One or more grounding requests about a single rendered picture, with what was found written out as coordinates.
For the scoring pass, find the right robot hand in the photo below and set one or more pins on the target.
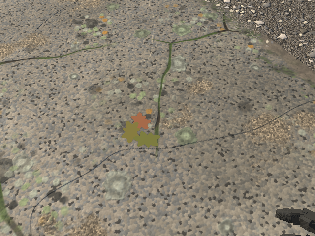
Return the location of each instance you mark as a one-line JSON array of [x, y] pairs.
[[303, 217]]

